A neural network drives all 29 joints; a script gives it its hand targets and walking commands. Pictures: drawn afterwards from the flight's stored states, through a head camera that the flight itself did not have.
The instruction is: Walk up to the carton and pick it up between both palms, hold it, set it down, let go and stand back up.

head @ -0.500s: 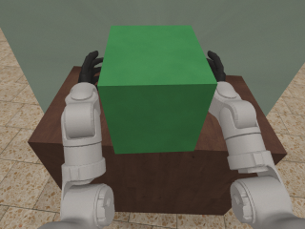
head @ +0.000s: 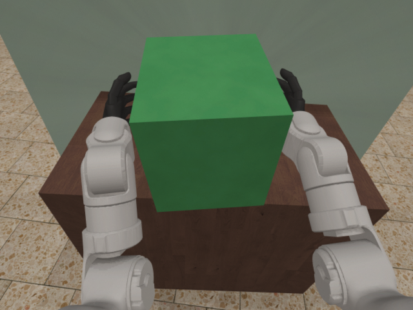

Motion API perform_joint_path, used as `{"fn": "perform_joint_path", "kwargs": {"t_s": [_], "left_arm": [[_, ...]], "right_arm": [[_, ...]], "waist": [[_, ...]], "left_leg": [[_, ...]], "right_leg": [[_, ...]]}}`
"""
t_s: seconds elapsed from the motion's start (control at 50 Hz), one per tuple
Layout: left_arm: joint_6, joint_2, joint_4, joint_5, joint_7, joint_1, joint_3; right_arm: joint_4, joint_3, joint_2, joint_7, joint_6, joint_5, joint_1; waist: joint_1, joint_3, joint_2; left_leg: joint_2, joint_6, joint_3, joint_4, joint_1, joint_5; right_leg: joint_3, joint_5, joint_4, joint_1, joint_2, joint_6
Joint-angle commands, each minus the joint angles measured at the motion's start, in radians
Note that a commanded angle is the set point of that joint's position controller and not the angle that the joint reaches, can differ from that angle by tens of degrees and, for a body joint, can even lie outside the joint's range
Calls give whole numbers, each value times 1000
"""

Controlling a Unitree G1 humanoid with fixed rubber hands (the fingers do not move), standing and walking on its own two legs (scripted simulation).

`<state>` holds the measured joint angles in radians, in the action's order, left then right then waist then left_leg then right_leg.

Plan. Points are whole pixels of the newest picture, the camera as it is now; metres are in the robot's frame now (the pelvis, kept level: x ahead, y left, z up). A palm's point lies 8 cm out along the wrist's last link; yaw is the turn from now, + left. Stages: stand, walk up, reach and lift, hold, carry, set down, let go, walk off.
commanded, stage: hold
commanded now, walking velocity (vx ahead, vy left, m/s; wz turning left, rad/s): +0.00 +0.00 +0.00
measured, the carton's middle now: (206, 123) +0.39 +0.01 +0.20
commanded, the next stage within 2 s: set down in 1.48 s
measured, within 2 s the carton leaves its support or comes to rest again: neither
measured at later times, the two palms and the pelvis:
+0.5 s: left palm (113, 124) +0.34 +0.16 +0.23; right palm (289, 114) +0.36 -0.13 +0.23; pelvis +0.00 -0.01 +0.00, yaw +0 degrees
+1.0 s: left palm (116, 119) +0.35 +0.16 +0.23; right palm (292, 115) +0.36 -0.14 +0.23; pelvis +0.00 +0.00 +0.00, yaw +0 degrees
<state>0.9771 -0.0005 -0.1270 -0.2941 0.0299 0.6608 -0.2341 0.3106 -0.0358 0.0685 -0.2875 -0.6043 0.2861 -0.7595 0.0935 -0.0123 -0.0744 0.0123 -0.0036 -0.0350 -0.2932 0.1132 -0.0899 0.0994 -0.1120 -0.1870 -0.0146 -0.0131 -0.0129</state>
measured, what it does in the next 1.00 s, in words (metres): stands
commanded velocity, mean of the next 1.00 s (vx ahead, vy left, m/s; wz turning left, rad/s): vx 0.00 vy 0.00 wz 0.00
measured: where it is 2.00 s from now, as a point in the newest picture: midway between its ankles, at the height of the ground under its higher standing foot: outside the picture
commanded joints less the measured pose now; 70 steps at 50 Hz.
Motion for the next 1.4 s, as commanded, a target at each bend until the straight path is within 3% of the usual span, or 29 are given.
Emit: {"fn": "perform_joint_path", "kwargs": {"t_s": [0.0,0.1,0.18,0.2,0.22,0.28,0.32,0.4,0.46,0.6,0.9,1.1,1.38], "left_arm": [[-100,-435,-201,194,122,752,451],[-80,-411,-115,160,129,702,383],[-81,-417,-107,153,141,698,366],[-83,-421,-119,156,144,703,372],[-91,-475,-255,174,132,659,407],[-97,-465,-299,177,134,658,440],[-93,-453,-270,172,136,668,443],[-77,-427,-177,165,128,673,421],[-84,-431,-174,179,117,688,429],[-101,-442,-210,199,121,710,456],[-87,-436,-198,171,131,682,417],[-88,-452,-209,181,110,678,449],[-79,-445,-242,186,121,662,455]], "right_arm": [[-330,270,-370,41,72,61,-755],[-267,253,-347,47,67,57,-737],[-277,256,-352,42,72,70,-751],[-291,262,-358,39,74,76,-757],[-358,311,-391,41,89,111,-716],[-416,333,-393,39,100,114,-709],[-383,320,-384,40,96,99,-710],[-275,265,-355,55,91,60,-703],[-263,245,-355,62,102,52,-712],[-317,258,-383,45,99,62,-730],[-316,282,-376,45,91,76,-718],[-315,264,-351,62,104,63,-721],[-344,285,-370,49,94,79,-699]], "waist": [[11,585,137],[-11,477,90],[-12,482,77],[-9,500,80],[-24,604,95],[-12,629,110],[-10,571,110],[-4,411,101],[5,399,109],[20,525,129],[-10,489,109],[4,489,122],[7,513,119]], "left_leg": [[-51,-41,51,-23,-319,274],[-49,-27,55,2,-259,207],[-54,-21,53,-2,-263,236],[-55,-21,51,-8,-274,257],[-51,-28,45,-15,-342,358],[-60,-40,37,-45,-407,466],[-59,-38,40,-32,-378,408],[-50,-28,52,20,-273,162],[-47,-30,58,27,-239,97],[-60,-30,53,-21,-293,244],[-54,-27,48,-2,-290,235],[-45,-49,46,-12,-322,243],[-57,-38,45,-21,-320,311]], "right_leg": [[24,123,10,-7,-50,49],[20,92,19,-28,-43,50],[15,148,15,-54,-39,54],[14,171,12,-58,-39,56],[18,234,8,-85,-54,49],[18,316,15,-69,-54,52],[23,264,22,-46,-51,52],[29,70,35,-11,-41,52],[24,24,33,-9,-41,51],[14,162,23,-38,-41,60],[26,147,21,-48,-43,56],[30,108,29,-16,-55,44],[16,206,25,-61,-43,55]]}}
